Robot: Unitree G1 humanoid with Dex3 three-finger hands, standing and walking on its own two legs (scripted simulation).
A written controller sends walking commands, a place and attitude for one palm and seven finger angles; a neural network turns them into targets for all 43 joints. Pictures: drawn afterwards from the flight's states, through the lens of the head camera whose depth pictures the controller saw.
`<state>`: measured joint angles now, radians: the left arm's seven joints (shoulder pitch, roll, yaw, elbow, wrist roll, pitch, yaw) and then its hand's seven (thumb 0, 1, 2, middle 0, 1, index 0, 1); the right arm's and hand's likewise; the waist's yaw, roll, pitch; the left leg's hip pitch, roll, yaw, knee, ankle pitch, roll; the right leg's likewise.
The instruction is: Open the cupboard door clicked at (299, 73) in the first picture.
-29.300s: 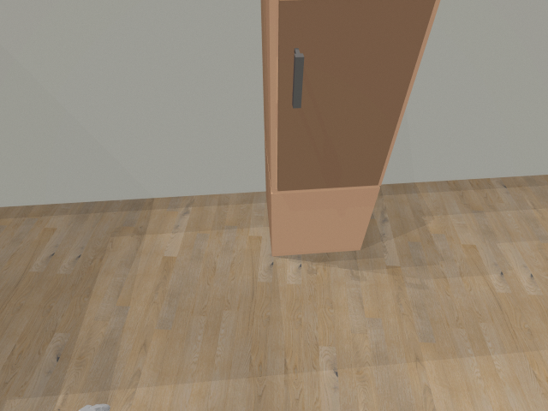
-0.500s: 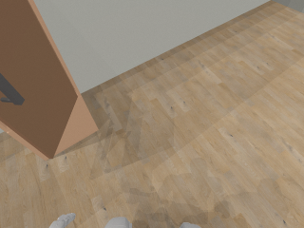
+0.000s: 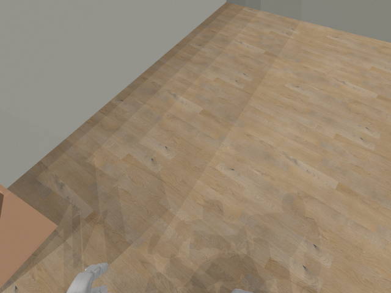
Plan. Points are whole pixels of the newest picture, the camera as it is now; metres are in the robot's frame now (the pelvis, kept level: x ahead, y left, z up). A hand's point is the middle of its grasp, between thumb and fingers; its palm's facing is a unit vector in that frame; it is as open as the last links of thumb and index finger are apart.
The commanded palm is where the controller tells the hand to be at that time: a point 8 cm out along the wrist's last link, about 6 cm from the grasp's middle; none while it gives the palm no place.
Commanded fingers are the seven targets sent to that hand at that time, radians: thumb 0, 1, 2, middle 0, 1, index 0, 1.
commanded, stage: walk to a spot facing it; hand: left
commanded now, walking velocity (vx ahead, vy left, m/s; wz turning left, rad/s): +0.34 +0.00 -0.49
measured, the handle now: out of the picture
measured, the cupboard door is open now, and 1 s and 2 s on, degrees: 49 49 49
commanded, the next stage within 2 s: turn to face it in 1.28 s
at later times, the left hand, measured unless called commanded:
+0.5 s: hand (133, 235) +0.28 +0.17 -0.17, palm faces -0.20 -0.97 -0.17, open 7.4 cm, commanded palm none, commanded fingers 0.00 0.90 0.90 -0.20 -0.30 -0.20 -0.30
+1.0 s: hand (175, 171) +0.48 +0.07 -0.18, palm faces -0.28 -0.94 -0.17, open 7.3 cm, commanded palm none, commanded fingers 0.00 0.90 0.90 -0.20 -0.30 -0.20 -0.30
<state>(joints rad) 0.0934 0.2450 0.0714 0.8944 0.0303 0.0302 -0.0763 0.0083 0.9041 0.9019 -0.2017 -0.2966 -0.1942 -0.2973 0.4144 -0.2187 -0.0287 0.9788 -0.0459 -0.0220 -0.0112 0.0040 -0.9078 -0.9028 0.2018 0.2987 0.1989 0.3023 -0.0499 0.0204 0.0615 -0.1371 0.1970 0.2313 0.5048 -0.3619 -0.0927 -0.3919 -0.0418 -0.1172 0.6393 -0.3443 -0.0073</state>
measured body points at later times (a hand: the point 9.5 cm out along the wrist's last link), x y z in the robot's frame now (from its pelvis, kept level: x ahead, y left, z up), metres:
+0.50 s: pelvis +0.19 -0.01 +0.00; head +0.23 +0.00 +0.45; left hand +0.29 +0.22 -0.16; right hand +0.20 -0.25 -0.13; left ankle +0.23 +0.11 -0.73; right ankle +0.12 -0.12 -0.65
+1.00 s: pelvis +0.42 -0.10 +0.00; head +0.45 -0.10 +0.45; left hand +0.49 +0.12 -0.16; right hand +0.39 -0.35 -0.14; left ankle +0.55 -0.02 -0.73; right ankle +0.30 -0.19 -0.73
